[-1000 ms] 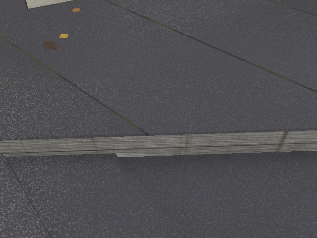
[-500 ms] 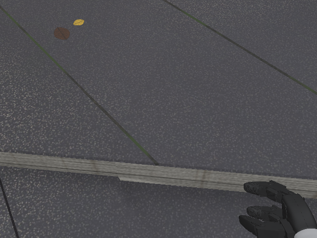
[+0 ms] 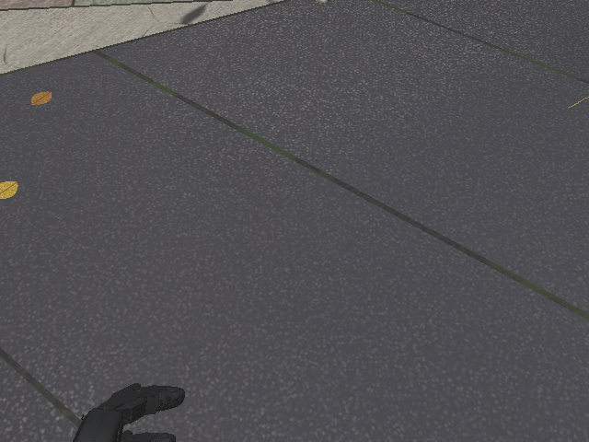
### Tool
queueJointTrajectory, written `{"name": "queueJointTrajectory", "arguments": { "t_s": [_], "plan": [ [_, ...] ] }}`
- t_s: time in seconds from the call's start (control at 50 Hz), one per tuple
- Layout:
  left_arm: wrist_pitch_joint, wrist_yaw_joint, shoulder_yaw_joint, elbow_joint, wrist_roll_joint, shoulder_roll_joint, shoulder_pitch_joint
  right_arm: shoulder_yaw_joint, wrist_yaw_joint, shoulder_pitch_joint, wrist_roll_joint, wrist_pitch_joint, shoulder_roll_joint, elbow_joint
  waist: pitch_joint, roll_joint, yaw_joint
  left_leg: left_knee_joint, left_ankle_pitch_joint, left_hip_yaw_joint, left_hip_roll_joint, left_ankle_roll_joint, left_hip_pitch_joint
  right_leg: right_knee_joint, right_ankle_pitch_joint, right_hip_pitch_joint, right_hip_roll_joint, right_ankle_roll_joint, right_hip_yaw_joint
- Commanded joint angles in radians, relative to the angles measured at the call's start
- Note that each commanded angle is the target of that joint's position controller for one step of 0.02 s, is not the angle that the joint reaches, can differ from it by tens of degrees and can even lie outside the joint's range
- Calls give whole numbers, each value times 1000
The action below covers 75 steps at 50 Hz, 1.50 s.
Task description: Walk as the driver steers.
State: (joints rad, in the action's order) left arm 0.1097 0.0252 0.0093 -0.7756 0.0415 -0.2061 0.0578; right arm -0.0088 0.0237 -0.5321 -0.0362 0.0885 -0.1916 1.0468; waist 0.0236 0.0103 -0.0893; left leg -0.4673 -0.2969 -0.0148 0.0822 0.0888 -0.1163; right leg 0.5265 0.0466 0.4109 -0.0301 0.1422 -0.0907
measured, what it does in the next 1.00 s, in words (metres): climbs: right foot 0.04 m lower, then left foot 0.18 m higher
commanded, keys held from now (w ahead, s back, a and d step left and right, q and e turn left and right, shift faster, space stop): w+shift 0.20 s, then w+e+shift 0.26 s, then q+shift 0.54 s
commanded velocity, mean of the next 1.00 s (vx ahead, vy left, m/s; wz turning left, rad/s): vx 0.67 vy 0.00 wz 0.09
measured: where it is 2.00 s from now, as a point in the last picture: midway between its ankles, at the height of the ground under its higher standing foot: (196, 216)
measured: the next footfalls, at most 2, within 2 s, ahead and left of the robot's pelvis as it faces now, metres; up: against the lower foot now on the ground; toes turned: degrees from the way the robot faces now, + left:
right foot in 0.02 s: +0.08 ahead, -0.11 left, -0.04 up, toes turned -4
left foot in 0.28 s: +0.46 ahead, +0.14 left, +0.14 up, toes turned -1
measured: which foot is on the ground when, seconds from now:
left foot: down 0.00-0.00, up 0.02-0.26, down 0.28-0.66, up 0.68-1.00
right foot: up 0.00-0.00, down 0.02-0.30, up 0.32-0.66, down 0.68-1.00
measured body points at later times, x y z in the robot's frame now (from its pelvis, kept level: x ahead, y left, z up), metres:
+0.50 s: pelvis +0.49 +0.05 +0.13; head +0.49 +0.07 +0.58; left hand +0.71 +0.26 +0.04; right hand +0.45 -0.19 -0.01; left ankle +0.42 +0.14 -0.59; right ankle +0.50 -0.10 -0.41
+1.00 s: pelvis +0.83 +0.08 +0.15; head +0.88 +0.11 +0.60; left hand +0.88 +0.39 +0.03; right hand +1.07 -0.14 +0.06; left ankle +0.95 +0.24 -0.55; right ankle +0.81 -0.05 -0.59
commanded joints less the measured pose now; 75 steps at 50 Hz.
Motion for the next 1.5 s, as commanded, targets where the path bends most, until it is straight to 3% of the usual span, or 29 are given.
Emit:
{"name": "queueJointTrajectory", "arguments": {
  "t_s": [0.02,0.04,0.06,0.12,0.18,0.22,0.26,0.28,0.3,0.32,0.36,0.4,0.46,0.52,0.58,0.6,0.62,0.64,0.66,0.68,0.7,0.76,0.84,1.02,1.06,1.08,1.1,1.16,1.5],
  "plan": [
    [-12,-27,-88,-159,5,-187,-635,-43,-3,335,56,22,-184,-132,-203,114,401,-1042,115,44,10,11,689,-292,-483,-927,-145,41,106],
    [-10,-8,-103,-174,53,-308,-688,-23,21,400,75,53,-93,-250,-138,170,337,-1404,-263,69,20,21,1141,41,-1261,-1142,-323,25,248],
    [-16,-1,-101,-192,68,-276,-728,-14,23,347,130,59,-52,-287,-267,137,315,-1509,-263,126,3,15,1369,83,-1247,-1326,-425,101,316],
    [-22,-28,-70,-229,51,-130,-577,21,17,475,41,13,18,-416,-71,53,157,-1643,-334,118,-67,71,1526,-236,-142,-813,-371,43,284],
    [24,0,-10,-262,-28,-23,-421,92,11,772,19,-36,122,-675,312,167,3,-1479,-554,39,-139,88,1500,-627,12,-97,-304,-33,26],
    [2,-22,0,-169,-69,-45,-212,79,-37,403,32,-42,41,-551,83,39,-208,-1029,-46,-142,-73,56,499,-665,-718,431,-92,31,-167],
    [76,4,-124,-107,-135,-452,-287,-7,-24,-48,5,-58,-122,-403,-349,100,-372,-925,-23,-105,49,18,-68,-217,-1622,181,-182,66,-16],
    [74,4,-166,-121,-130,-492,-299,-53,-9,-150,-35,-78,-190,-345,-444,94,-408,-705,-221,63,52,32,-23,156,-1581,-24,-188,33,85],
    [68,34,-134,-105,-102,-306,-299,-100,-1,-161,-69,-73,-395,-320,-397,-293,-306,-270,-360,560,-177,94,101,701,-514,-21,31,-22,167],
    [71,52,-107,-53,-52,-137,-413,-105,-6,-51,-17,-61,-388,-296,-482,-514,-146,121,-388,1019,-348,99,89,1223,55,130,194,-14,322],
    [42,32,-71,61,-4,10,-313,-85,-41,153,30,-20,-248,-250,-180,-197,-4,105,-608,901,-374,90,246,1485,97,447,88,1,272],
    [-6,3,-23,127,1,121,-239,-41,-51,145,-5,12,-41,-119,54,-80,91,-13,-236,496,-307,14,424,1520,150,626,26,48,251],
    [-80,-9,-29,109,-48,50,-308,-12,-59,212,-2,42,45,-114,111,-64,185,118,14,132,-249,-88,549,1207,213,552,34,29,229],
    [-77,-15,-42,151,-29,-32,-206,-19,-38,221,34,77,-45,-118,159,-42,177,285,616,-98,-121,-70,621,627,71,283,112,-31,72],
    [-28,23,-26,106,-36,11,-235,-37,-9,148,86,104,-151,-131,-34,-49,166,305,705,-74,-122,30,518,139,-350,-193,139,-89,-78],
    [-38,67,-9,171,-21,22,-152,-77,-88,206,-84,92,-307,-133,-162,-189,213,242,927,-103,-125,-50,562,254,-370,-379,136,-166,130],
    [-60,67,-40,113,-9,-104,-298,-131,-104,382,-85,82,-386,-210,-125,-104,283,170,979,-74,-141,-119,431,147,-271,-332,144,-181,123],
    [-69,37,-78,20,-21,-221,-545,-139,-107,446,-60,70,-376,-245,-142,10,352,-6,1022,-87,-98,-221,396,-48,-408,-449,120,-159,102],
    [-58,-22,-102,3,-7,-193,-583,-84,-22,333,155,45,-177,-216,-220,-35,367,-444,729,-23,-62,-151,150,-335,-607,-388,-5,-63,138],
    [-32,-28,-64,-15,10,-137,-501,-35,-7,226,130,19,-41,-212,-198,139,239,-779,-237,30,3,-114,385,-236,-910,-538,-152,-42,254],
    [6,-36,-47,69,61,-160,-399,-13,-4,-25,83,23,47,-199,-339,246,116,-996,-450,252,38,-75,650,154,-1424,-764,-327,95,391],
    [2,-36,-69,110,-6,-133,-303,-62,2,117,79,23,-163,-260,-322,17,114,-900,-201,176,-88,-133,859,-48,-844,-652,-312,165,367],
    [-35,-60,-77,103,-42,-132,-214,-51,-11,224,78,-42,-118,-340,-120,80,58,-696,-176,97,-213,-200,839,-190,-617,-263,-311,151,251],
    [-59,-78,-119,87,-74,-213,-130,-98,-71,304,51,-66,-199,-398,-135,95,39,-157,269,-41,-123,-55,498,-51,-212,-197,-224,-48,-57],
    [-66,-69,-116,74,-56,-184,-187,-145,-50,167,33,-62,-279,-374,-140,-59,-18,-54,454,8,-79,28,282,257,-92,-97,-134,-132,-96],
    [-73,-61,-93,109,-1,-113,-217,-166,-31,173,25,-61,-393,-399,-105,-364,50,-33,978,366,-286,123,157,599,577,169,5,-205,-103],
    [-70,-53,-83,134,-24,-125,-286,-157,-44,197,-4,-51,-405,-457,-331,-379,76,48,785,730,-431,320,-32,834,677,351,107,-211,121],
    [-77,-62,-94,125,-31,-181,-178,-132,-35,319,60,-63,-287,-508,-250,-66,72,91,304,575,-304,181,157,767,428,357,32,-169,225],
    [-74,-39,-128,81,-50,-195,-250,-139,14,417,67,-146,-271,-588,-175,-147,129,47,-228,595,-55,21,561,-132,162,-253,55,-130,239]
  ]
}}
